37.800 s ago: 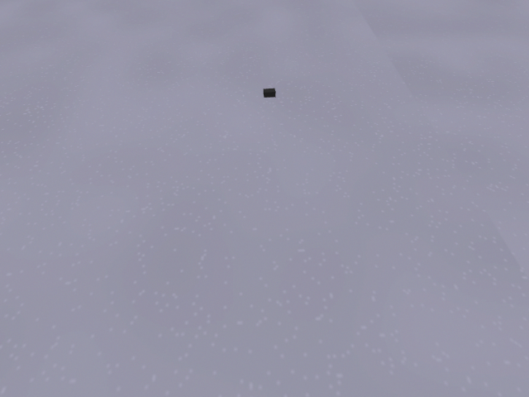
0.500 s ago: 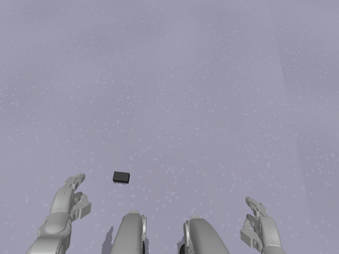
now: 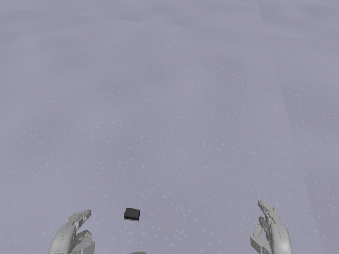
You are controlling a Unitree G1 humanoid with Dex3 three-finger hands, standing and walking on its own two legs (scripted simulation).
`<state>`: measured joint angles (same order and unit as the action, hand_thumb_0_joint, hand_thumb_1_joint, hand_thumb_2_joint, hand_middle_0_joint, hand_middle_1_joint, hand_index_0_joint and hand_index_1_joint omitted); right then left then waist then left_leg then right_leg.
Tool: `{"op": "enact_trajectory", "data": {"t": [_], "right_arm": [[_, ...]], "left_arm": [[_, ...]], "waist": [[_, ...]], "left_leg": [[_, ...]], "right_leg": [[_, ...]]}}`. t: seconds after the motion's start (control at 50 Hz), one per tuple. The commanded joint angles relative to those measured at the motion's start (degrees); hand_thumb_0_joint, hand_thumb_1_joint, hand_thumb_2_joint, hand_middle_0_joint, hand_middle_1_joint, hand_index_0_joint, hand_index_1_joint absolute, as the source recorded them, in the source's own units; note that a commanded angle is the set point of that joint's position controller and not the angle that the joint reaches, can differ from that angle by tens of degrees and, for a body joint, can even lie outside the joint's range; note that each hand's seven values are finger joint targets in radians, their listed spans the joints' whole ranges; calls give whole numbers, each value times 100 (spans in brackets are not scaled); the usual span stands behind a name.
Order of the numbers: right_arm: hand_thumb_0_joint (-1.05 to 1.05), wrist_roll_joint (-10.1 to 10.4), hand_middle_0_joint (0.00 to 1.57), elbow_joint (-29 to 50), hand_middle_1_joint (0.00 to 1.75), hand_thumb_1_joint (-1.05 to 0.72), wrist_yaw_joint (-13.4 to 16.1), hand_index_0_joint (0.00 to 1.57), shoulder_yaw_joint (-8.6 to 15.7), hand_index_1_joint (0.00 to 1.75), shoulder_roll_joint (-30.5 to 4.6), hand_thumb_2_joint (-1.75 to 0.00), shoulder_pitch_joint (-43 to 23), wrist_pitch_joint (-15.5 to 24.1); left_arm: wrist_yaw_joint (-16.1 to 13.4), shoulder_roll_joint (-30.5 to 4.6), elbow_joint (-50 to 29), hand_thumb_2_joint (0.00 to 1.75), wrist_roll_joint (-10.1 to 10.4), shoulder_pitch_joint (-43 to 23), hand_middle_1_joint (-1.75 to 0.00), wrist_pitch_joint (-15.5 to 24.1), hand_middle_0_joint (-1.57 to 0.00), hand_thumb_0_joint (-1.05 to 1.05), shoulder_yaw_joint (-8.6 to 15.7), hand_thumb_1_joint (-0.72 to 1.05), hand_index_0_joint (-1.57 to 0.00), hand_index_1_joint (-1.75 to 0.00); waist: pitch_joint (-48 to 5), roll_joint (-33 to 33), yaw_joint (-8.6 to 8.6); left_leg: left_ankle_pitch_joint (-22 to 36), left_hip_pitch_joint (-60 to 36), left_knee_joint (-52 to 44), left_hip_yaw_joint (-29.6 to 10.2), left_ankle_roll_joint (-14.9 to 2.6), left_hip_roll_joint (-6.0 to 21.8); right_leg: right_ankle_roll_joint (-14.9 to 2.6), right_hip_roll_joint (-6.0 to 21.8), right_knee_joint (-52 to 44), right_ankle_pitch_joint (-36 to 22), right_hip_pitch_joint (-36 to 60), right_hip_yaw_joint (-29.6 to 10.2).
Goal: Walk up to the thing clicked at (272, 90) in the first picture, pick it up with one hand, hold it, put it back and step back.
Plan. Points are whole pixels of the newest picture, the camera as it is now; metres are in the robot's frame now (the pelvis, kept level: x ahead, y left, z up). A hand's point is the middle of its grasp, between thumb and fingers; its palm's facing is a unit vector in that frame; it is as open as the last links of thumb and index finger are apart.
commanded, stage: home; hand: left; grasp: from above
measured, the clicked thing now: (132, 214) +0.45 +0.19 -0.70
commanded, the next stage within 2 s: stand in 1.82 s
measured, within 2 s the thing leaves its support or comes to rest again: neither
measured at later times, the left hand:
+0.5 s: hand (95, 246) +0.16 +0.17 -0.05, palm faces +0.04 -0.98 -0.20, open 7.4 cm
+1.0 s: hand (92, 245) +0.16 +0.18 -0.05, palm faces +0.03 -0.98 -0.20, open 7.4 cm
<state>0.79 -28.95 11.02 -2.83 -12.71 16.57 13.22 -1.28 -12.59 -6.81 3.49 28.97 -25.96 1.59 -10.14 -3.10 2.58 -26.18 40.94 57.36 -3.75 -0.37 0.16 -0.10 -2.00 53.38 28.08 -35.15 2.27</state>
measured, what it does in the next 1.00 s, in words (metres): stands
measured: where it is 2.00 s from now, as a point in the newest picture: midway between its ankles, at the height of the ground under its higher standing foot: outside the picture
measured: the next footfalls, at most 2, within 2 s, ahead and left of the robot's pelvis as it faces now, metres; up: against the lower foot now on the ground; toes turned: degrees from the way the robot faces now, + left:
none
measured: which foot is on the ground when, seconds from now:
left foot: down 0.00-1.00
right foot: down 0.00-1.00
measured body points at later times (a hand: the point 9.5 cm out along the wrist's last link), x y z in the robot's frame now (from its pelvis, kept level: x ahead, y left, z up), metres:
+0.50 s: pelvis +0.00 -0.01 +0.00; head +0.01 +0.00 +0.45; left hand +0.16 +0.22 -0.03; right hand +0.15 -0.25 -0.07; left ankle +0.02 +0.11 -0.68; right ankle -0.01 -0.12 -0.68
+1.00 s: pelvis +0.00 +0.00 +0.00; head +0.01 +0.01 +0.45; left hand +0.16 +0.23 -0.03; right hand +0.16 -0.24 -0.06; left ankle +0.02 +0.11 -0.68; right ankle -0.01 -0.12 -0.68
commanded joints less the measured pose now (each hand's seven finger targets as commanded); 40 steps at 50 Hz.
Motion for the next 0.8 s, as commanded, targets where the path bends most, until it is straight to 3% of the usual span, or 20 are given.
{"op": "enact_trajectory", "data": {"t": [0.0,0.34,0.4,0.42,0.54,0.58,0.62,0.64,0.66,0.72,0.78], "right_arm": [[0,-33,20,809,30,-90,43,20,330,30,-697,-90,-309,365],[0,-34,20,739,30,-90,49,20,313,30,-701,-90,-369,424],[0,-38,20,762,30,-90,57,20,363,30,-734,-90,-378,432],[0,-32,20,693,30,-90,46,20,323,30,-702,-90,-319,420],[0,-38,20,750,30,-90,50,20,365,30,-729,-90,-323,419],[0,-26,20,700,30,-90,39,20,327,30,-694,-90,-330,407],[0,-25,20,742,30,-90,40,20,337,30,-713,-90,-335,414],[0,-24,20,720,30,-90,43,20,354,30,-708,-90,-325,406],[0,-32,20,760,30,-90,49,20,380,30,-761,-90,-352,407],[0,-31,20,725,30,-90,41,20,344,30,-700,-90,-323,407],[0,-35,20,694,30,-90,43,20,353,30,-704,-90,-283,401]], "left_arm": [[3,-631,-1133,90,-48,-262,-30,326,-20,0,374,90,-20,-30],[-22,-664,-1081,90,-54,-196,-30,403,-20,0,377,90,-20,-30],[-25,-697,-1204,90,-32,-215,-30,433,-20,0,395,90,-20,-30],[-20,-614,-965,90,-40,-73,-30,395,-20,0,322,90,-20,-30],[-22,-708,-1164,90,-37,-131,-30,399,-20,0,393,90,-20,-30],[-16,-611,-997,90,-23,-62,-30,381,-20,0,337,90,-20,-30],[-16,-630,-1110,90,-32,-147,-30,388,-20,0,355,90,-20,-30],[-32,-771,-1290,90,-40,-241,-30,401,-20,0,448,90,-20,-30],[-28,-762,-1280,90,-48,-258,-30,407,-20,0,391,90,-20,-30],[-20,-639,-1076,90,-43,-121,-30,366,-20,0,339,90,-20,-30],[-18,-658,-1088,90,-58,-68,-30,357,-20,0,325,90,-20,-30]], "waist": [[-330,1,60],[-213,45,-38],[-447,112,-31],[-196,135,-33],[-416,51,-33],[-181,140,-59],[-317,96,-18],[-350,8,-92],[-357,-1,-2],[-214,97,-39],[-386,41,-19]], "left_leg": [[1112,-904,-931,26,-70,-18],[725,-784,-975,70,-87,-32],[947,-855,-896,66,-89,-30],[841,-765,-911,89,-95,-29],[1074,-856,-838,118,-87,-30],[906,-751,-892,82,-89,-15],[923,-833,-890,85,-93,-16],[886,-790,-891,113,-86,-28],[928,-835,-895,103,-87,-22],[788,-754,-907,89,-88,-18],[1094,-873,-833,105,-86,-25]], "right_leg": [[-24,-29,-897,-1114,-46,93],[-8,-6,-953,-822,-93,42],[-2,-8,-920,-1021,21,42],[-1,-9,-942,-933,-92,37],[-5,-2,-901,-1146,-14,8],[-11,-13,-925,-966,-95,39],[-9,-11,-913,-992,-57,32],[-12,3,-919,-960,-37,13],[-13,-7,-919,-1000,-70,19],[-14,-6,-942,-865,-129,22],[-9,-1,-890,-1160,-29,13]]}}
